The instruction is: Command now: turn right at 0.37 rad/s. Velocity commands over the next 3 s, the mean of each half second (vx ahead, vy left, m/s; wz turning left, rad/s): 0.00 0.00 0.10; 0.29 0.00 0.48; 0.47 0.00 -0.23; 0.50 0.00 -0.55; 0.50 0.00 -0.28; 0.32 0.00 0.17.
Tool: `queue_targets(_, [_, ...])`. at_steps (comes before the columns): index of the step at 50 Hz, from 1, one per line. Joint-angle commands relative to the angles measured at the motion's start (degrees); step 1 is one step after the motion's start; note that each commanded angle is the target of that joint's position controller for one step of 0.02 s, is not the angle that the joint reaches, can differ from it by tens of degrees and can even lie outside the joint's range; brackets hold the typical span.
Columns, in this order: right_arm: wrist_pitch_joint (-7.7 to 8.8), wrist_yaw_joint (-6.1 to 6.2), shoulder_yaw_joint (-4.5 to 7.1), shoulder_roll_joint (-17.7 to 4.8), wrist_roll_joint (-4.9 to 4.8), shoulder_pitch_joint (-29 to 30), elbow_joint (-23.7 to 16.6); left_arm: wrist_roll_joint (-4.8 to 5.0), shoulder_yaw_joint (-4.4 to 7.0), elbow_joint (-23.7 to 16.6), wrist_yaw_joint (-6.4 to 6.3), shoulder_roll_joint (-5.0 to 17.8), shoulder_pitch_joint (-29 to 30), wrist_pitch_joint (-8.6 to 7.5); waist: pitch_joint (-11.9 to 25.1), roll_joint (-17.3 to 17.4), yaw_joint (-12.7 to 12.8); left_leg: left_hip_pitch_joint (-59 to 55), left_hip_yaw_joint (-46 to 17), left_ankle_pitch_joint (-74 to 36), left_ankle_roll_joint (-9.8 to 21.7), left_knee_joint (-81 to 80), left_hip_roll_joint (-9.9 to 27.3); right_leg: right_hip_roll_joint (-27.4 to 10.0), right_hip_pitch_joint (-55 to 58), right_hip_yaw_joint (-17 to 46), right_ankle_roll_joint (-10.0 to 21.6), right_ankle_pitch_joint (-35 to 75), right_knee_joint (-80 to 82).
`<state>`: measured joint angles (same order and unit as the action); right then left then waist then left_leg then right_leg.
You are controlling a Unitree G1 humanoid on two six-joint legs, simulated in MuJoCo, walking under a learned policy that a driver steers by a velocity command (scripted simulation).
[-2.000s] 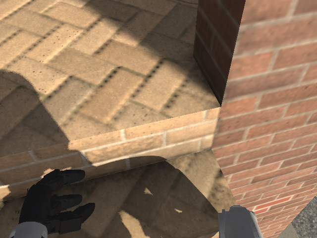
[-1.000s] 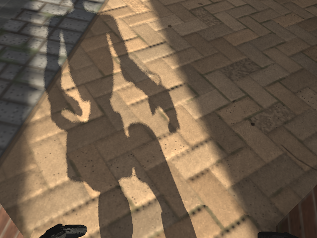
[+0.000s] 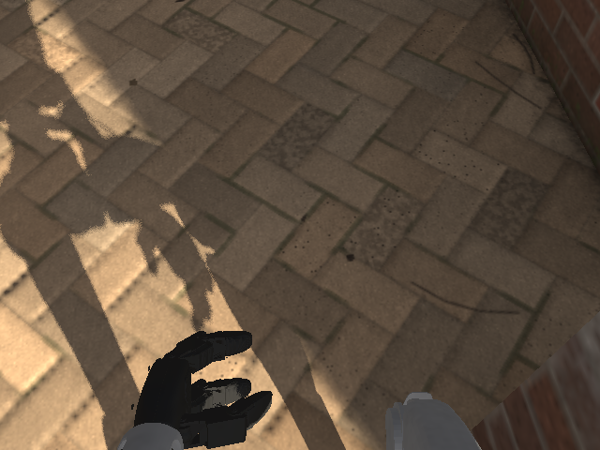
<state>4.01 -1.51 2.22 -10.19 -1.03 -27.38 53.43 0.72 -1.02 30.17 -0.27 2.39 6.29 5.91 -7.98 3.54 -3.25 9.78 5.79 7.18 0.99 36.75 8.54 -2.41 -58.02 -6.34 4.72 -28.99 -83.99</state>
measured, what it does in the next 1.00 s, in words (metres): climbs, turning left: left foot, then right foot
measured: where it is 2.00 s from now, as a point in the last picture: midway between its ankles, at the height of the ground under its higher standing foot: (143, 235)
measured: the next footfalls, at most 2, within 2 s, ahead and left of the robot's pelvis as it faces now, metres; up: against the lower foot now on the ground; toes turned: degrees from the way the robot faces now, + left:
left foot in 0.46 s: +0.20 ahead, +0.13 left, +0.00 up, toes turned +8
right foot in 0.76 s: +0.23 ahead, -0.04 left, +0.00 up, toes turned +15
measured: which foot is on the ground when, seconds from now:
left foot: up 0.00-0.44, down 0.46-0.76, up 0.78-1.00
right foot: down 0.00-0.46, up 0.48-0.74, down 0.76-1.00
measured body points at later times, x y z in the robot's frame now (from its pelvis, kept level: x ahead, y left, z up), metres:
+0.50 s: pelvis +0.12 +0.03 +0.14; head +0.11 +0.05 +0.59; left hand +0.22 +0.29 +0.02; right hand +0.08 -0.20 +0.01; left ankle +0.16 +0.13 -0.57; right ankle +0.13 -0.11 -0.56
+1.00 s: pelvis +0.23 +0.09 +0.18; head +0.25 +0.09 +0.63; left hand +0.12 +0.35 +0.06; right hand +0.52 -0.06 +0.09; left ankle +0.28 +0.26 -0.51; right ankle +0.19 -0.05 -0.57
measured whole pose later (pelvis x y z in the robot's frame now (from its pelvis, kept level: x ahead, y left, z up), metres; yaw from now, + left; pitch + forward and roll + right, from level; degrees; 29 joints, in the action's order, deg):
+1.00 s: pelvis +0.23 +0.09 +0.18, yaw +21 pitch +3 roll +0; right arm 2.4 -5.5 5.7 -16.0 0.9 -4.0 40.2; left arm 0.3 3.4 44.6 -0.4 14.1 -28.1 -7.0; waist 1.9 1.4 4.2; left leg 38.5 -1.9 9.6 1.9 51.5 -0.2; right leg -2.7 -2.3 -5.8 -0.3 -15.7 -14.9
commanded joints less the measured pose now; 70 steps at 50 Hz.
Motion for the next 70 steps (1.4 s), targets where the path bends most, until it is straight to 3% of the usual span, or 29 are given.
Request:
queue_targets(1, [3.37,-4.08,2.81,-8.4,1.18,7.9,-12.1,-1.30,9.19,0.7,-2.10,22.5,-16.7,1.64,40.2,-15.5,12.1,32.1,-17.6,5.1,-1.5,71.1,-11.6,-13.8,51.9,59.3,14.2,-28.9,59.3])
queue_targets(4, [-0.99,1.56,1.51,-1.0,2.44,5.2,-13.8,-2.24,4.74,8.8,-0.81,9.0,-7.1,-1.14,8.5,-8.7,0.6,36.5,-13.7,4.7,-2.4,69.5,-8.4,-11.2,22.1,37.1,6.9,-17.0,53.4])
queue_targets(5, [-3.31,2.70,0.98,-0.2,2.41,1.6,-11.8,-1.77,3.37,10.6,-0.52,6.2,-6.4,-2.57,4.8,-7.8,-0.7,33.4,-14.2,6.4,-2.2,66.2,-9.5,-10.5,17.4,30.3,5.0,-14.7,52.2])
queue_targets(8, [-5.51,4.09,0.95,-0.6,2.75,2.2,-6.9,-0.28,3.10,16.1,-0.39,7.7,-8.5,-6.24,3.1,-13.4,-2.1,28.9,-14.7,2.3,-2.2,55.8,-9.6,-9.8,17.1,16.3,2.8,-6.2,53.3])
queue_targets(13, [-4.65,2.76,2.27,-1.8,2.51,-3.1,-3.2,-1.23,4.47,16.0,-0.21,12.0,-16.9,-7.97,8.1,-16.7,0.7,17.8,-5.1,7.9,-2.7,32.8,-7.7,-12.2,33.0,4.7,4.2,11.0,67.9])
queue_targets(16, [-3.95,0.51,2.37,-0.9,1.72,-2.0,-4.9,-2.18,5.49,14.5,-1.05,14.7,-16.2,-7.72,7.9,-12.1,0.9,15.4,-5.1,15.7,-0.5,18.6,-5.7,-11.4,39.7,1.9,1.6,9.1,66.6])
queue_targets(17, [-4.15,0.01,3.05,-3.5,2.46,1.8,-6.3,-1.65,5.80,13.4,-2.14,15.1,-19.8,-7.55,7.4,-7.9,3.1,17.0,-3.3,16.3,0.2,15.9,-6.3,-12.4,40.5,2.6,1.8,8.8,63.7])
queue_targets(20, [-3.17,-0.20,2.16,-0.8,1.92,4.7,-8.5,-0.80,6.54,11.3,-1.72,17.8,-19.3,-6.96,8.3,-10.5,3.2,14.3,-0.9,11.3,2.5,5.4,-6.1,-15.3,41.2,4.5,2.3,3.9,60.3])
queue_targets(22, [-2.08,0.16,1.89,-0.4,2.76,2.2,-7.2,-0.01,6.66,12.0,-1.27,16.6,-21.6,-5.94,7.6,-2.6,2.0,8.0,-4.5,3.0,3.0,-9.3,-5.5,-12.1,38.2,0.5,-1.1,3.4,49.4])
queue_targets(23, [-1.21,0.40,2.47,-3.8,3.88,1.6,-7.8,-0.27,6.12,12.0,-1.19,13.5,-24.9,-5.17,7.5,5.0,3.4,7.9,-18.7,7.2,3.6,-16.2,1.2,-7.7,34.7,-2.6,-3.2,1.2,37.2])
queue_targets(24, [-1.33,1.20,3.92,-9.2,2.08,2.7,-9.6,1.22,5.60,7.0,-1.33,11.7,-20.5,-4.88,3.8,16.8,3.6,8.8,-31.8,5.2,7.2,-21.2,3.9,0.4,26.7,-1.6,-6.1,-1.3,33.6])
queue_targets(25, [-1.92,1.61,4.59,-9.5,1.80,0.3,-9.0,1.16,6.09,6.2,-1.80,13.8,-17.6,-4.73,3.4,19.3,1.4,9.8,-38.6,15.2,11.5,-25.4,6.1,1.1,23.7,1.1,-6.5,-4.5,26.2])
queue_targets(29, [-1.85,1.72,4.22,-7.2,2.10,1.8,-9.7,-1.19,7.51,5.6,-1.17,15.8,-16.0,-5.76,6.9,4.8,1.2,5.9,-32.4,29.5,13.9,-25.5,2.5,-0.3,22.2,5.7,-4.4,0.2,21.9])
queue_targets(32, [-2.31,1.72,4.71,-8.6,2.37,5.7,-11.5,1.48,6.69,5.0,-0.55,15.1,-15.6,-6.46,8.1,2.6,1.9,8.0,-25.9,22.8,12.2,-24.2,-1.7,2.0,27.7,5.2,-4.1,0.7,30.3])
queue_targets(36, [-2.17,1.61,6.29,-12.4,0.66,14.4,-14.0,1.58,5.06,7.5,-1.58,11.7,-26.3,-7.91,10.2,-0.1,8.9,20.6,-24.3,23.8,11.4,-16.8,-4.6,5.0,51.6,5.6,-3.3,2.7,54.1])
queue_targets(37, [-1.64,1.08,5.73,-9.6,0.11,16.7,-14.3,1.00,5.50,9.5,-1.96,13.3,-33.8,-8.41,10.9,-2.1,11.9,30.7,-22.6,27.2,8.3,-13.3,-7.5,4.5,66.2,4.2,-2.6,7.8,60.8])
queue_targets(39, [-0.75,0.18,3.28,-2.3,-0.44,18.4,-17.3,-1.07,7.87,8.0,-2.60,23.4,-32.3,-9.97,7.8,-24.1,9.8,44.9,-7.6,23.6,3.7,13.4,-16.1,-19.9,64.9,38.9,4.1,-20.0,77.3])
queue_targets(40, [-0.35,-0.43,3.48,-4.8,1.53,17.3,-16.8,-0.82,7.73,7.5,-2.37,21.2,-28.8,-10.47,4.6,-18.6,7.9,42.7,-11.2,19.4,4.5,20.4,-10.4,-19.7,57.7,39.7,7.2,-24.6,77.7])
queue_targets(42, [-0.31,-1.97,3.95,-7.0,1.57,18.5,-16.4,0.31,6.48,7.5,-2.06,17.8,-25.1,-12.81,2.7,-9.3,4.4,41.1,-11.5,13.3,4.0,25.5,-9.2,-17.8,53.5,32.2,7.0,-13.8,76.7])
queue_targets(47, [-0.81,-3.93,2.89,-5.3,2.73,26.2,-17.3,-0.12,5.62,9.8,-0.29,18.2,-30.9,-14.36,3.5,-8.8,5.9,41.9,-9.1,2.1,0.6,20.0,-8.7,-13.3,57.2,16.8,5.5,5.9,79.4])
queue_targets(52, [-0.30,-5.11,0.82,-2.8,2.34,30.4,-17.6,-0.24,6.32,10.3,0.80,20.3,-30.8,-13.41,3.7,-9.7,6.1,20.9,-0.9,1.4,1.1,-0.8,-8.0,-10.4,50.4,6.5,3.5,23.0,78.4])
queue_targets(54, [-0.96,-5.25,2.33,-6.2,2.36,27.8,-17.8,-1.37,6.57,12.4,0.87,20.4,-32.2,-13.07,5.5,-11.3,4.7,10.8,1.5,3.6,2.3,-1.4,-10.5,-10.7,48.8,4.4,4.1,42.3,71.9])
queue_targets(56, [-0.13,-3.01,4.24,-9.7,3.63,14.2,-15.1,-0.13,6.88,12.8,0.79,21.3,-32.6,-12.59,13.8,-9.4,-1.5,-7.8,0.9,3.0,4.3,-7.3,-12.8,-7.4,45.6,2.4,2.0,54.9,51.6])
queue_targets(57, [0.55,-1.61,5.39,-13.8,5.12,6.9,-14.9,0.20,6.48,11.2,0.97,19.5,-31.4,-12.81,18.6,-6.9,-5.1,-17.1,-8.7,10.5,5.9,-9.0,-3.8,-4.7,36.5,2.1,1.0,40.1,38.0])
queue_targets(58, [1.42,-0.30,5.81,-19.1,7.13,4.5,-17.2,0.52,4.33,7.5,1.46,9.5,-32.4,-12.64,24.1,6.8,-2.6,-27.2,-31.2,15.3,8.6,-11.5,15.4,0.5,21.5,3.9,-0.1,-0.9,18.9])
queue_targets(59, [1.88,0.87,6.50,-20.9,5.66,4.0,-17.3,-0.35,5.48,6.1,0.54,14.0,-29.3,-12.13,25.7,9.3,-5.2,-21.5,-42.8,15.2,12.3,-19.5,19.1,3.6,14.8,10.0,-0.3,1.9,8.1])
queue_targets(61, [2.49,1.75,3.98,-12.3,3.42,11.6,-16.6,-1.74,6.62,6.3,1.36,17.3,-23.3,-12.26,15.6,4.0,-0.3,-9.6,-27.5,16.6,9.5,-21.6,10.7,0.1,14.8,12.4,0.2,11.8,10.1])
queue_targets(63, [3.48,1.24,2.63,-8.4,2.35,14.1,-16.2,-3.04,6.75,9.8,2.03,16.5,-26.9,-10.89,12.2,4.6,3.2,-2.0,-18.2,9.2,6.1,-22.8,6.9,-1.4,18.7,11.6,-1.2,14.9,14.3])
queue_targets(70, [5.07,1.73,1.63,-5.4,1.99,9.7,-9.8,-2.84,5.99,9.8,3.77,13.1,-18.3,-7.17,6.8,0.0,3.5,-1.4,-2.5,-9.1,6.8,-26.7,4.3,-2.1,15.7,7.4,-2.4,23.6,25.4])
